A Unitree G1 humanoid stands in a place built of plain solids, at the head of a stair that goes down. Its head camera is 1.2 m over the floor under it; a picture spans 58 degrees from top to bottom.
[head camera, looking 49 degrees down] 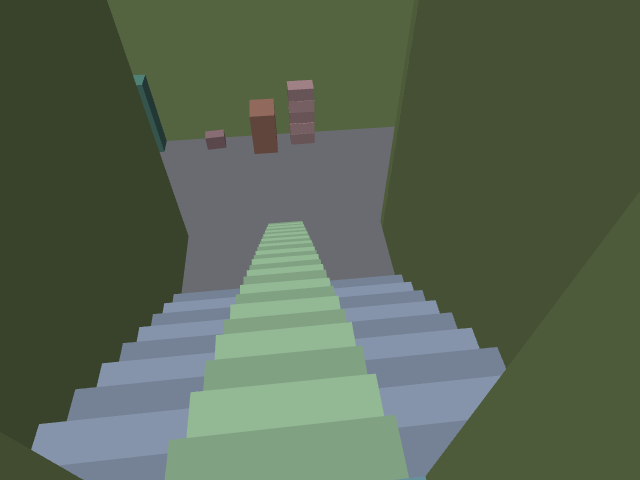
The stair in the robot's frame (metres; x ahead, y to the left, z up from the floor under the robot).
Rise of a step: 0.20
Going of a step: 0.22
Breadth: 0.70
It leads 6 degrees to the left of straight ahead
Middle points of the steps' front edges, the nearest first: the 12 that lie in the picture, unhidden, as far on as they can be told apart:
0.44 0.11 -0.19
0.67 0.13 -0.39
0.89 0.16 -0.59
1.12 0.18 -0.78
1.32 0.20 -0.98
1.55 0.23 -1.17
1.76 0.25 -1.37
1.98 0.27 -1.57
2.20 0.30 -1.76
2.42 0.32 -1.96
2.63 0.34 -2.16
2.85 0.37 -2.35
